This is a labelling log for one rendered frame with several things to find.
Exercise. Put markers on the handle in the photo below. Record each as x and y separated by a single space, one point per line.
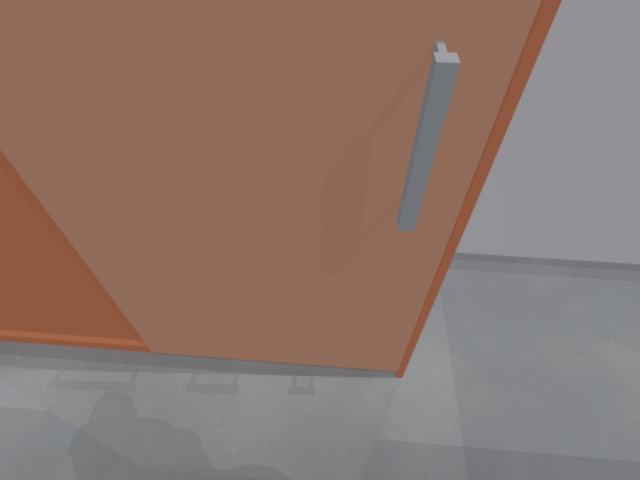
440 84

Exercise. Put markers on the wardrobe door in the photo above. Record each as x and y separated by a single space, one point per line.
45 285
231 171

